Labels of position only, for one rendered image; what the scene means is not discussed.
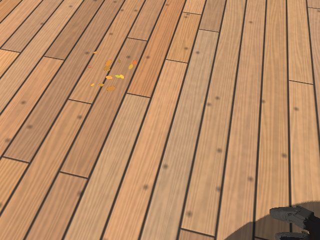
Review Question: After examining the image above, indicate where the right robot hand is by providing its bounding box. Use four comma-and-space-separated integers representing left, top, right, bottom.
269, 205, 320, 240

